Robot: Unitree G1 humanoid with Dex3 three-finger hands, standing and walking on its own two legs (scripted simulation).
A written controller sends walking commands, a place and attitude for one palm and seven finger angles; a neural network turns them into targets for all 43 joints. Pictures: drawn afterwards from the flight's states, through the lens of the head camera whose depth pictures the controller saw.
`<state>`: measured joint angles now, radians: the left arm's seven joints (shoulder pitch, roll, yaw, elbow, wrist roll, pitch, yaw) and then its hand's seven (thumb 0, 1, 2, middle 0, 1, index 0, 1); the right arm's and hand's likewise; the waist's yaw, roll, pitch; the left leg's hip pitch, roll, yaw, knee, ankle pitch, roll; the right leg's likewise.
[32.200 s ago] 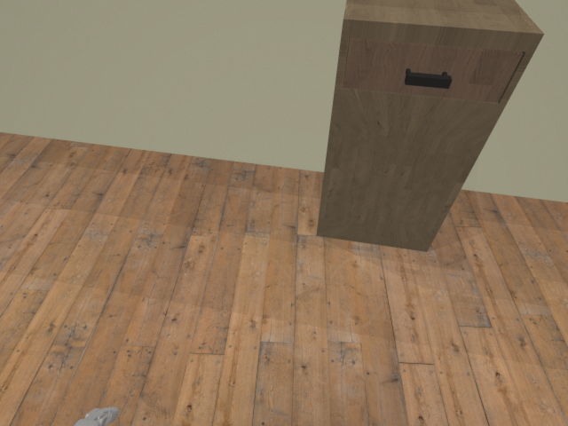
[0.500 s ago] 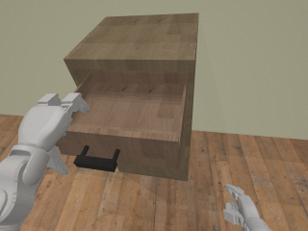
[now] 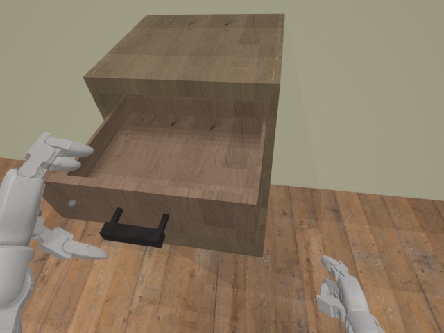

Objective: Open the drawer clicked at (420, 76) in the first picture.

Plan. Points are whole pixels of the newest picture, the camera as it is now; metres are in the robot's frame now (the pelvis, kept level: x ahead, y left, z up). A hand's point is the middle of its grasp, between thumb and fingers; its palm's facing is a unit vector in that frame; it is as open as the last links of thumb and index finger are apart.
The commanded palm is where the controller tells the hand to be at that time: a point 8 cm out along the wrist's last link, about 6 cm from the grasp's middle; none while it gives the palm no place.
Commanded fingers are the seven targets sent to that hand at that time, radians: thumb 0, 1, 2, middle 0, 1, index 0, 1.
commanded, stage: draw the hand back to the body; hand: left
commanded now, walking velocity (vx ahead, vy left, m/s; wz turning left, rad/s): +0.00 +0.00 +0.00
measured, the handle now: (137, 224) +0.29 +0.21 +0.03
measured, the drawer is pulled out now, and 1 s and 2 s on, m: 0.30 0.30 0.30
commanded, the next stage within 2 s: step back with the hand held close in 0.88 s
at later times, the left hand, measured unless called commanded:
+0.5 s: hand (68, 201) +0.22 +0.22 +0.21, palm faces +0.40 -0.82 -0.40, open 10.2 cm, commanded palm +0.16 +0.28 +0.22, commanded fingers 0.00 0.62 0.78 -0.22 -0.48 -0.22 -0.48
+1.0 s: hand (50, 216) +0.19 +0.23 +0.21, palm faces +0.46 -0.80 -0.39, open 7.5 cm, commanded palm +0.14 +0.28 +0.22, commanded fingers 0.00 0.90 0.90 -0.20 -0.30 -0.20 -0.30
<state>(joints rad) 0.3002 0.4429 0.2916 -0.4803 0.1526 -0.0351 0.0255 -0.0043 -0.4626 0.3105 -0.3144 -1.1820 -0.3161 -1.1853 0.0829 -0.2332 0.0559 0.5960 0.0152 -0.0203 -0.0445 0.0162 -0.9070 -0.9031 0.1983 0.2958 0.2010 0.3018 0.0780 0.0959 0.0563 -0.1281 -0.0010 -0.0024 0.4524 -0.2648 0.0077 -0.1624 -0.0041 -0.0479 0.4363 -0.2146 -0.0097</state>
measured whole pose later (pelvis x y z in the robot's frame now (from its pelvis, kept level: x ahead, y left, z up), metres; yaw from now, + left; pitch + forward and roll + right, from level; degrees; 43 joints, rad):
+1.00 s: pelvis +0.01 -0.01 +0.00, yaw +0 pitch -5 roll +0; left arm 0.44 0.34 0.35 -0.57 -0.06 -0.11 0.10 0.01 0.87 0.89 -0.21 -0.31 -0.21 -0.32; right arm 0.17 -0.21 0.04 0.65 -0.01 -0.15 -0.08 0.02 -0.90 -0.90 0.20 0.30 0.20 0.30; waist 0.07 0.06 0.04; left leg -0.07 0.01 -0.01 0.42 -0.27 0.00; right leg -0.10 0.01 -0.05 0.40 -0.21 -0.02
